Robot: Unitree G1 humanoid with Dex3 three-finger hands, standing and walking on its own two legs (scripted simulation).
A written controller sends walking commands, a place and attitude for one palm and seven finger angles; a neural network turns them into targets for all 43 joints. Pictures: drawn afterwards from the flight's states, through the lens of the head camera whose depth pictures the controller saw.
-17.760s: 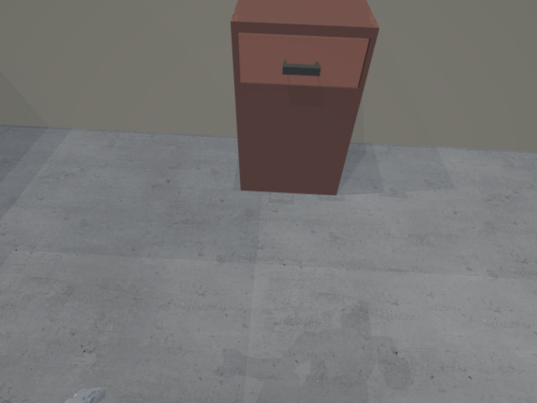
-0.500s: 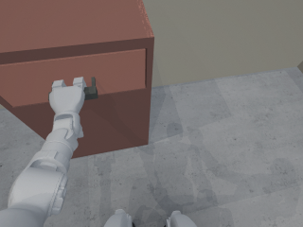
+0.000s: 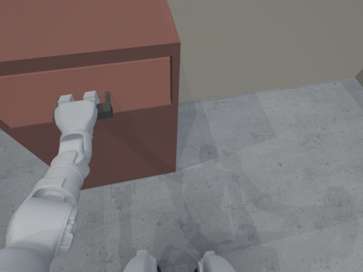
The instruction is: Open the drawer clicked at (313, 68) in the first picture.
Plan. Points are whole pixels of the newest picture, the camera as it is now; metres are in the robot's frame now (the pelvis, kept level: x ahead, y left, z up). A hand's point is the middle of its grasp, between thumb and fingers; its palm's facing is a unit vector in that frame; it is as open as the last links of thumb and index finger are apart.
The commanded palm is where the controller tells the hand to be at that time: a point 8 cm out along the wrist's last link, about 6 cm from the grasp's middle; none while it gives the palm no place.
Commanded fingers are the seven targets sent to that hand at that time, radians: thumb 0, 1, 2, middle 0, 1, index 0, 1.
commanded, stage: close the thumb around the handle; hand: left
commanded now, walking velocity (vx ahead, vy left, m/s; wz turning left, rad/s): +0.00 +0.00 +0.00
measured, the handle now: (84, 106) +0.52 +0.22 +0.00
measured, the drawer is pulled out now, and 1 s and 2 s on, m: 0.00 0.04 0.20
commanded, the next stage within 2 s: pull the drawer open in 0.18 s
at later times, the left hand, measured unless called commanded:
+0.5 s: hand (85, 129) +0.46 +0.22 -0.02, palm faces -0.05 -0.05 -1.00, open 6.3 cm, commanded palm +0.42 +0.21 +0.03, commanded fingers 0.00 0.90 0.90 -0.40 -1.35 -0.40 -1.35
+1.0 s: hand (85, 142) +0.42 +0.21 -0.02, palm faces -0.02 -0.05 -1.00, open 6.3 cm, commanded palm +0.40 +0.21 +0.03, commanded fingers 0.00 0.90 0.90 -0.40 -1.35 -0.40 -1.35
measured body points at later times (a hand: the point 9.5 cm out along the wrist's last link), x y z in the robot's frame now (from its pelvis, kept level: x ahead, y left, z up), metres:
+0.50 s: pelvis +0.01 +0.00 +0.00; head +0.12 +0.01 +0.44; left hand +0.46 +0.21 +0.03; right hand +0.03 -0.26 -0.13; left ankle +0.01 +0.10 -0.68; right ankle -0.01 -0.11 -0.68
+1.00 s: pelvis +0.03 +0.01 +0.01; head +0.11 +0.01 +0.46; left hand +0.42 +0.21 +0.03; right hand +0.12 -0.25 -0.12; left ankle +0.01 +0.10 -0.68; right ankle -0.01 -0.11 -0.68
